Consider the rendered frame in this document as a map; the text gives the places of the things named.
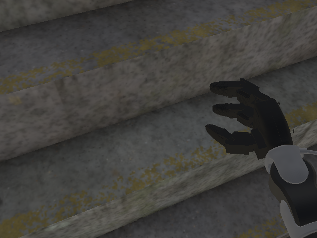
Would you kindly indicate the robot right hand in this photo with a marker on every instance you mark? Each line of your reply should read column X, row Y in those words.
column 255, row 110

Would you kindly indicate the right robot forearm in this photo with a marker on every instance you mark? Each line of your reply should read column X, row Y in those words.
column 293, row 181

